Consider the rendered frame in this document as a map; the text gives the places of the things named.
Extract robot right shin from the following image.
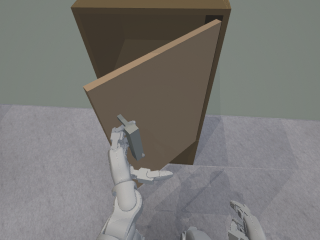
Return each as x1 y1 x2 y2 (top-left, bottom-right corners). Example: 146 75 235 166
187 226 197 231

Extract robot left hand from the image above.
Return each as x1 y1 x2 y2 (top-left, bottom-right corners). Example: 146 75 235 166
107 120 174 186

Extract robot right hand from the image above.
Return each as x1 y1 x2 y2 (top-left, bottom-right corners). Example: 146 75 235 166
228 200 267 240

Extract robot right thigh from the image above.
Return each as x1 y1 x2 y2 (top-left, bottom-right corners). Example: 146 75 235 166
180 229 211 240

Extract cupboard door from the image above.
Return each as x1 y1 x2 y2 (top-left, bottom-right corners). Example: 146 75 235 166
83 19 222 188

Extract left robot forearm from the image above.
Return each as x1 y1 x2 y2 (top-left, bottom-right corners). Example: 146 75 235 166
96 180 144 240

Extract handle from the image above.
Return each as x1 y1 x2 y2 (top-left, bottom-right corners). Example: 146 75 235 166
117 114 144 161

